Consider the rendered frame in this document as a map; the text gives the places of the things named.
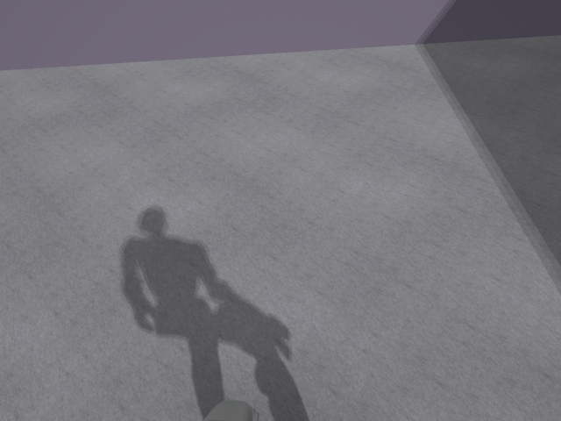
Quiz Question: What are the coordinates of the robot left thigh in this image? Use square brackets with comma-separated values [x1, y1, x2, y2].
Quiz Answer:
[203, 400, 259, 421]

